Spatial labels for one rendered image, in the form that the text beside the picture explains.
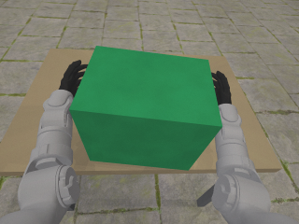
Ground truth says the left robot upper arm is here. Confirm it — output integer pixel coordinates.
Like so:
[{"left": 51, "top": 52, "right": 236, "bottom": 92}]
[{"left": 0, "top": 164, "right": 80, "bottom": 224}]

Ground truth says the robot left hand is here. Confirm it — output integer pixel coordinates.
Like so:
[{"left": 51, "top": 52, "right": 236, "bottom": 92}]
[{"left": 59, "top": 60, "right": 88, "bottom": 97}]

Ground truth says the robot right hand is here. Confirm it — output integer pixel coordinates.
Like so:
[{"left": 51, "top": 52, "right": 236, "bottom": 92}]
[{"left": 211, "top": 71, "right": 232, "bottom": 105}]

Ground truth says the carton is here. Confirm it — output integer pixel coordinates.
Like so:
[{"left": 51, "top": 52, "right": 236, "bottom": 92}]
[{"left": 69, "top": 46, "right": 222, "bottom": 171}]

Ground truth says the robot left forearm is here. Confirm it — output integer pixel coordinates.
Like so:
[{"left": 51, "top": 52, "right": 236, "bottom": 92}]
[{"left": 18, "top": 90, "right": 74, "bottom": 209}]

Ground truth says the table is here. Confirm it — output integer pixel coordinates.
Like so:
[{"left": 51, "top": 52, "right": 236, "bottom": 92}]
[{"left": 0, "top": 49, "right": 282, "bottom": 211}]

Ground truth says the robot right forearm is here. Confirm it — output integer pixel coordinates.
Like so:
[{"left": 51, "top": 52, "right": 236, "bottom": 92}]
[{"left": 215, "top": 104, "right": 271, "bottom": 212}]

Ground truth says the right robot upper arm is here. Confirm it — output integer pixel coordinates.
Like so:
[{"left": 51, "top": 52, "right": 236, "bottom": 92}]
[{"left": 211, "top": 174, "right": 299, "bottom": 224}]

